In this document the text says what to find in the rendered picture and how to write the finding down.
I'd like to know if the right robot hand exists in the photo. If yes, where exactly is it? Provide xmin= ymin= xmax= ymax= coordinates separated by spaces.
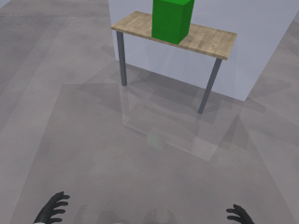
xmin=226 ymin=204 xmax=255 ymax=224

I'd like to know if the carton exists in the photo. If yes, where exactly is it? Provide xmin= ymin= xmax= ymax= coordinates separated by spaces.
xmin=151 ymin=0 xmax=194 ymax=45

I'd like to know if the table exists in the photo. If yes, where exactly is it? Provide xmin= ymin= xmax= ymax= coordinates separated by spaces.
xmin=110 ymin=11 xmax=237 ymax=115

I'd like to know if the left robot hand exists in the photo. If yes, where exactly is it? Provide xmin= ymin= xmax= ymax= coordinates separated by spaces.
xmin=33 ymin=191 xmax=70 ymax=224

